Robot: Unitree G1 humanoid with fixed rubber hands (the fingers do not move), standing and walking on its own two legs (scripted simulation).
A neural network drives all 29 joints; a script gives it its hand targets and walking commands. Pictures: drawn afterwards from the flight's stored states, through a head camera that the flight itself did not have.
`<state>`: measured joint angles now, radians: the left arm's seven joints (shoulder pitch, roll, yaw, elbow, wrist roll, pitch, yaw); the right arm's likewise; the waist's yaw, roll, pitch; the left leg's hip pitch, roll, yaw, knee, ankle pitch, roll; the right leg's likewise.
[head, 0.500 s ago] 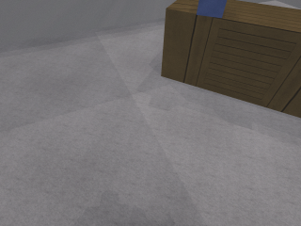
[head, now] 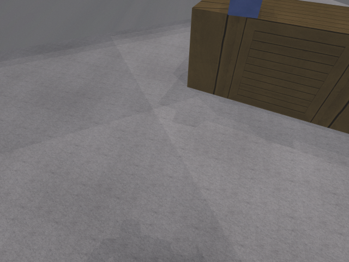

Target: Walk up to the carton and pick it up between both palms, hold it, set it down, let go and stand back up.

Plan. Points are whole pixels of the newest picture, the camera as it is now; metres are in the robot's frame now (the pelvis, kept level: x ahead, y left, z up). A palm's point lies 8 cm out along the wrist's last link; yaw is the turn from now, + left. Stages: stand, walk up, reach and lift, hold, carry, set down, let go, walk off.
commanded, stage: stand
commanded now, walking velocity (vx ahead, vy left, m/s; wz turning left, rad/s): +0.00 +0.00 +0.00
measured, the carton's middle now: out of the picture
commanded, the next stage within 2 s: walk up in 0.14 s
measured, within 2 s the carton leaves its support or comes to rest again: neither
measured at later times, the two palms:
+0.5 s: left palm out of the picture +0.09 +0.29 -0.10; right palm out of the picture +0.09 -0.28 -0.12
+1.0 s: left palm (72, 232) +0.24 +0.27 -0.12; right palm (308, 233) +0.24 -0.35 -0.13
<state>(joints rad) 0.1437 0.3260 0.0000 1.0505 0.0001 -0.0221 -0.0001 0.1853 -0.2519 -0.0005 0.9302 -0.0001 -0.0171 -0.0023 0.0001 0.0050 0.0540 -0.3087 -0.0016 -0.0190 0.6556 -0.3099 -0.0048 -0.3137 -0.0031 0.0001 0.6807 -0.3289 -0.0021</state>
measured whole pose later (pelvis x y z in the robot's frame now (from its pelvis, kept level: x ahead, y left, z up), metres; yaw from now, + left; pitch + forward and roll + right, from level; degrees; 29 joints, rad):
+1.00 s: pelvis +0.19 -0.04 -0.02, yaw -9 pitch +0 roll -1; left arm 0.38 0.40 0.00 0.96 0.00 -0.09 -0.05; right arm 0.15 -0.38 -0.05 0.93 0.00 -0.06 0.05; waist 0.00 0.06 0.05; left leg -0.55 0.04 0.01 0.73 -0.26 0.02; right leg -0.20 0.02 0.04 0.75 -0.55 -0.02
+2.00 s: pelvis +0.53 -0.14 -0.01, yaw -24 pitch -2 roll +2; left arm 0.26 0.43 0.00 0.94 0.00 -0.11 -0.03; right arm 0.20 -0.38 -0.05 0.93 0.00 -0.06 0.05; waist 0.00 0.01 0.08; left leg -0.26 0.05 0.11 0.73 -0.42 0.01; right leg -0.38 -0.04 0.04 0.76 -0.37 0.00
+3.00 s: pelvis +0.81 -0.10 -0.03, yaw -25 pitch -2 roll -4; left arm 0.34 0.43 0.00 0.95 0.00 -0.07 0.04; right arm 0.17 -0.38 -0.06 0.93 0.00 0.00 0.07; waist 0.00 0.09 0.08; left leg -0.51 0.04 0.02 0.91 -0.36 0.04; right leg -0.42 -0.08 0.04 1.05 -0.48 0.01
